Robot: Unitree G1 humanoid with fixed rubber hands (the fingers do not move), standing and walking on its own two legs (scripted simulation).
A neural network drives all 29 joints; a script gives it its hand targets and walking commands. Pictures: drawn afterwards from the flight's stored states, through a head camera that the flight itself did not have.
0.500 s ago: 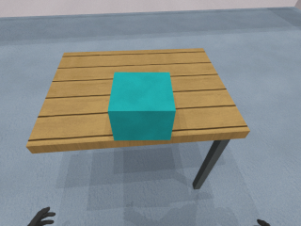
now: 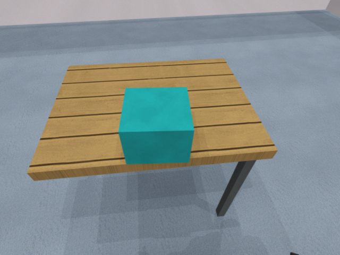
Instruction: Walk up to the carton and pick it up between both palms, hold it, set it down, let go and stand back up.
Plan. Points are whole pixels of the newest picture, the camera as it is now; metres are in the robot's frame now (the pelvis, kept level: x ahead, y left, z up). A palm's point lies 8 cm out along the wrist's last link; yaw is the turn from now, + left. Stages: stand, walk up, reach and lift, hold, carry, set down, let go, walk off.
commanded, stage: walk up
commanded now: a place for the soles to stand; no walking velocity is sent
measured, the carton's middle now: (157, 124) +0.51 +0.03 -0.02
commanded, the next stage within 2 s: none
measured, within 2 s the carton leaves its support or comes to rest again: neither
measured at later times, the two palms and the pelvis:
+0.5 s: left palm out of the picture +0.09 +0.27 -0.06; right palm (311, 234) +0.20 -0.38 -0.12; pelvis +0.10 -0.06 -0.01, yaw +6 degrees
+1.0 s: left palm (63, 200) +0.30 +0.30 -0.10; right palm (265, 168) +0.40 -0.32 -0.12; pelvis +0.24 -0.03 -0.02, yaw +10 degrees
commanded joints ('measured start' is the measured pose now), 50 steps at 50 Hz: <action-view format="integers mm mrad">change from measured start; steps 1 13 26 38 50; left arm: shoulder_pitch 1 58 141 71 79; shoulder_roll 124 230 223 184 314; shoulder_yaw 34 76 74 28 36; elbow -125 -290 -387 -391 -286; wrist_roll -1 1 -10 -32 -24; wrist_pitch -26 -67 -36 -22 -19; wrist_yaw -24 51 47 49 93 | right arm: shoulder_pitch -5 162 -6 37 -102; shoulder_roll -206 -198 -164 -242 -207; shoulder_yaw -64 -63 -28 -38 -19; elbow -123 -208 -287 -276 -220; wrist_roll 2 1 15 33 22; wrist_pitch -2 26 57 34 67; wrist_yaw -11 37 30 -33 -2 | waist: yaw -5 -21 70 -11 77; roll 100 -119 -164 37 -207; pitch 40 216 164 -45 8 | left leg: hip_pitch -32 -446 -356 158 -366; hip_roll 189 -34 -59 131 -50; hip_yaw -216 -205 -50 -250 -120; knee -190 735 353 132 575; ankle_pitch -385 12 -3 545 -390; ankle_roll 127 -54 -58 187 -53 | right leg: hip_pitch -61 -25 98 -148 277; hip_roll -3 -252 -247 -45 -388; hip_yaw -41 184 15 19 313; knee -88 -646 -446 82 -233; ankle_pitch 70 -176 147 -54 1244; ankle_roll -6 -27 -23 21 -259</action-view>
